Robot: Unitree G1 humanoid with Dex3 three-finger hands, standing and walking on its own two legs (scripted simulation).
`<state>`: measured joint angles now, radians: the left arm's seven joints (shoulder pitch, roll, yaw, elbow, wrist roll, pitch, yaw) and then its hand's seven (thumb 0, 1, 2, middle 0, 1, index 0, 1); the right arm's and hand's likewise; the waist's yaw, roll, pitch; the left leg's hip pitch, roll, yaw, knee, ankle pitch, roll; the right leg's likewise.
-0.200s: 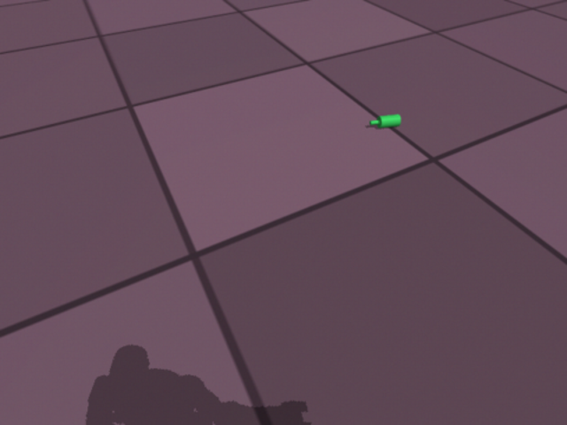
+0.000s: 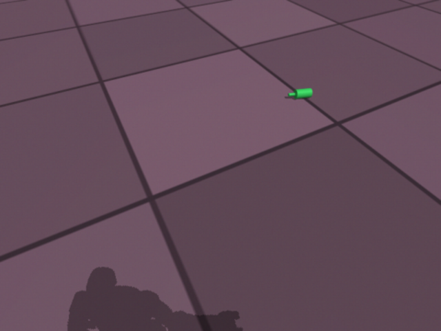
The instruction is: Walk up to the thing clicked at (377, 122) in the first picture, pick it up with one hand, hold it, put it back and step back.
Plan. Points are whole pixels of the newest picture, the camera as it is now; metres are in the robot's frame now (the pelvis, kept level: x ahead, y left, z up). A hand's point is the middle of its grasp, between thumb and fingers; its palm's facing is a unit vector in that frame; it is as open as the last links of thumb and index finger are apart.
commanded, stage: stand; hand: left
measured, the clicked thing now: (299, 93) +1.94 -0.64 -0.74
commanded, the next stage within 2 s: walk up in 0.92 s
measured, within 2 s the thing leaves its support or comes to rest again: neither
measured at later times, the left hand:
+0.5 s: hand out of the picture +0.08 +0.25 -0.16, palm faces -0.03 -0.94 -0.33, open 7.3 cm
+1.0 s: hand out of the picture +0.09 +0.26 -0.15, palm faces -0.03 -0.95 -0.32, open 7.3 cm
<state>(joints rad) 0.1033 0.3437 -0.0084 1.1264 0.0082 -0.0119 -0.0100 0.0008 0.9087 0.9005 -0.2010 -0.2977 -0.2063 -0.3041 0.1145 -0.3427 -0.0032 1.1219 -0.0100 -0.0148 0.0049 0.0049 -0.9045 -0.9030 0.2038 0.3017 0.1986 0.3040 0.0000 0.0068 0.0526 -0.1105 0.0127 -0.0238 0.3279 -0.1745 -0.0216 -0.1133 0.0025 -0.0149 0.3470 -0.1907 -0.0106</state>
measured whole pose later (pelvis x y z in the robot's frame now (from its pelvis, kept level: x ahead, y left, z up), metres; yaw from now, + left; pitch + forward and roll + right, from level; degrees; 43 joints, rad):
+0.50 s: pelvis +0.00 +0.00 +0.00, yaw +0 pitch -2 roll +0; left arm 0.11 0.35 -0.01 1.12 0.01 -0.01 -0.01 0.00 0.91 0.90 -0.20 -0.30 -0.21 -0.30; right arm 0.12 -0.34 0.00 1.12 -0.01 -0.01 0.01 0.00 -0.90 -0.90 0.20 0.30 0.20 0.30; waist 0.00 0.00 0.05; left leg -0.11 0.02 -0.02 0.32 -0.17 -0.02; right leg -0.10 0.01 -0.01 0.33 -0.18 -0.01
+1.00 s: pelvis +0.01 +0.00 +0.00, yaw +0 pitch -1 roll +1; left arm 0.14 0.38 0.06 1.06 0.05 0.02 -0.08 0.00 0.91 0.90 -0.20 -0.30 -0.21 -0.30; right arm 0.19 -0.34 -0.05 1.08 -0.03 -0.06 0.02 0.00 -0.90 -0.90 0.21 0.30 0.20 0.30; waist 0.01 -0.03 0.01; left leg -0.15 0.00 -0.02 0.39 -0.27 0.02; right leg -0.24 -0.01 -0.01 0.62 -0.39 -0.02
